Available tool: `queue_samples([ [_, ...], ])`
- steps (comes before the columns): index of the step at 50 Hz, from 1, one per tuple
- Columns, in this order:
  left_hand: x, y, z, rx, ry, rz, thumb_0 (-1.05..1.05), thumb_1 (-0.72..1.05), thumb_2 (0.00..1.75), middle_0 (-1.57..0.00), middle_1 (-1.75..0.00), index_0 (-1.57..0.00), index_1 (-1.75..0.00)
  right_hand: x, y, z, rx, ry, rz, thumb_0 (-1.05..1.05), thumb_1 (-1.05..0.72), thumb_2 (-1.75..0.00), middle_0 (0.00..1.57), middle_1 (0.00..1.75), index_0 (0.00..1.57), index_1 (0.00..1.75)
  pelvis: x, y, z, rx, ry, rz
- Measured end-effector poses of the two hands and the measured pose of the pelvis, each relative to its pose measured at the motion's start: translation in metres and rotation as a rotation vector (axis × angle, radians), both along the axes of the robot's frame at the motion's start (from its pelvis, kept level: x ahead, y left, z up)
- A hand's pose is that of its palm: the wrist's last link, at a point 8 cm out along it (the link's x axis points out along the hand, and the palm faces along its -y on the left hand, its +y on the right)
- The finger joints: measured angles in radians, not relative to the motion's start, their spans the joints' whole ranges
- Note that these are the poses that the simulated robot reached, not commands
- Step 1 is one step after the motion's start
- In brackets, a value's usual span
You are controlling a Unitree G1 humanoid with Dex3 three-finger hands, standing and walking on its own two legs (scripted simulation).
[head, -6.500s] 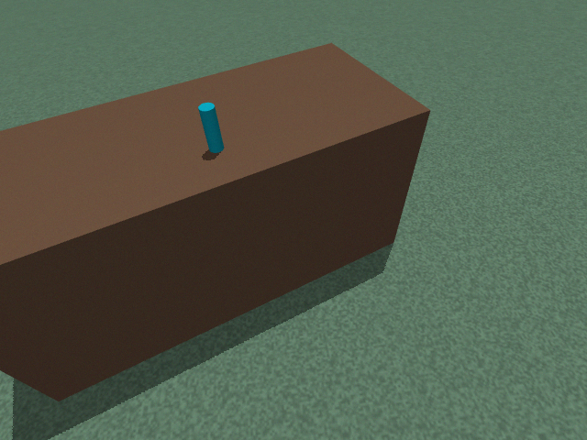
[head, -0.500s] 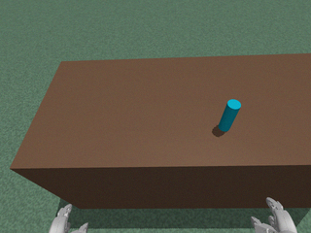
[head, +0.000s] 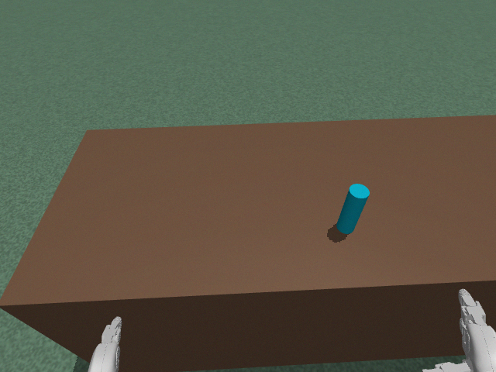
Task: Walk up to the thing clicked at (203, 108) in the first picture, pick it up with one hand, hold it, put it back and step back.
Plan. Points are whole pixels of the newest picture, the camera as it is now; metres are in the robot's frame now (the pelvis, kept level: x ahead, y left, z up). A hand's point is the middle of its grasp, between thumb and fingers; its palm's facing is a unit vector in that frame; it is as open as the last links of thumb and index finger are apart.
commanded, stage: rise first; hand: right
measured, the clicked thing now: (351, 210) +0.47 -0.20 -0.06
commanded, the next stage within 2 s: go down in 0.84 s
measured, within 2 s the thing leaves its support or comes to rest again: neither
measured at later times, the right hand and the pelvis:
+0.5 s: hand (457, 349) +0.17 -0.26 +0.01, palm faces +0.29 +0.89 -0.36, open 17.6 cm; pelvis -0.02 +0.00 +0.00, yaw +0 degrees
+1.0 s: hand (465, 359) +0.15 -0.26 +0.01, palm faces +0.29 +0.89 -0.36, open 17.5 cm; pelvis -0.03 +0.00 +0.00, yaw +0 degrees
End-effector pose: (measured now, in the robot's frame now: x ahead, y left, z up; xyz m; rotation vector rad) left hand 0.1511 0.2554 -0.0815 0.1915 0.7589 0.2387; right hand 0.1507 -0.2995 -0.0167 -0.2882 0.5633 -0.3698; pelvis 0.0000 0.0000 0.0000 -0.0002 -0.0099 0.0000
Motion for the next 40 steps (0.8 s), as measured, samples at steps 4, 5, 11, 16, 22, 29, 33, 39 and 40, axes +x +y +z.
queue_samples([
  [4, -0.003, 0.000, 0.000, -0.008, 0.002, 0.000, -0.01, -0.50, 0.05, -0.06, -0.06, -0.07, -0.06, -0.002, -0.001, 0.010, -0.010, -0.035, 0.004, -0.01, 0.54, -0.05, 0.05, 0.06, 0.05, 0.06, 0.000, 0.000, 0.000, -0.001, -0.011, -0.001],
  [5, -0.004, 0.000, -0.001, -0.008, 0.004, -0.002, -0.01, -0.50, 0.05, -0.06, -0.06, -0.07, -0.06, -0.003, 0.000, 0.012, -0.012, -0.043, 0.005, -0.01, 0.55, -0.05, 0.05, 0.06, 0.05, 0.06, -0.001, 0.000, 0.000, -0.001, -0.013, 0.000],
  [11, -0.009, 0.002, 0.000, -0.003, 0.008, -0.003, -0.01, -0.51, 0.05, -0.06, -0.06, -0.06, -0.06, -0.007, 0.001, 0.025, -0.027, -0.096, 0.018, -0.01, 0.57, -0.04, 0.05, 0.06, 0.05, 0.06, -0.005, 0.000, 0.001, -0.002, -0.028, -0.001],
  [16, -0.012, 0.005, 0.002, 0.005, -0.003, -0.001, -0.01, -0.52, 0.05, -0.06, -0.06, -0.06, -0.06, -0.010, 0.001, 0.035, -0.042, -0.141, 0.030, -0.01, 0.57, -0.04, 0.05, 0.06, 0.05, 0.05, -0.009, 0.000, 0.001, -0.002, -0.037, -0.002],
  [22, -0.017, 0.006, 0.004, 0.005, -0.013, 0.000, -0.01, -0.53, 0.05, -0.06, -0.06, -0.06, -0.06, -0.016, 0.001, 0.045, -0.056, -0.186, 0.046, -0.01, 0.57, -0.04, 0.05, 0.06, 0.05, 0.05, -0.014, 0.000, 0.001, -0.002, -0.046, -0.003],
  [29, -0.021, 0.006, 0.003, 0.002, -0.021, 0.002, -0.01, -0.53, 0.06, -0.06, -0.06, -0.06, -0.06, -0.021, 0.001, 0.055, -0.073, -0.230, 0.057, -0.01, 0.57, -0.04, 0.05, 0.06, 0.05, 0.06, -0.019, 0.000, 0.001, -0.002, -0.055, -0.005],
  [33, -0.023, 0.004, 0.003, -0.002, -0.026, -0.003, -0.01, -0.53, 0.06, -0.06, -0.06, -0.06, -0.06, -0.022, 0.001, 0.060, -0.082, -0.253, 0.066, -0.01, 0.57, -0.04, 0.05, 0.06, 0.05, 0.06, -0.022, -0.001, 0.001, -0.001, -0.059, -0.007],
  [39, -0.027, 0.004, 0.004, -0.005, -0.039, 0.003, -0.01, -0.54, 0.07, -0.06, -0.06, -0.06, -0.06, -0.026, 0.000, 0.063, -0.090, -0.269, 0.077, -0.01, 0.57, -0.04, 0.05, 0.06, 0.05, 0.06, -0.025, -0.001, 0.001, -0.002, -0.060, -0.005],
  [40, -0.027, 0.004, 0.004, -0.005, -0.038, 0.003, -0.01, -0.54, 0.07, -0.06, -0.06, -0.06, -0.06, -0.027, 0.000, 0.062, -0.090, -0.268, 0.076, -0.01, 0.57, -0.04, 0.05, 0.06, 0.05, 0.06, -0.025, -0.002, 0.001, -0.002, -0.059, -0.005],
])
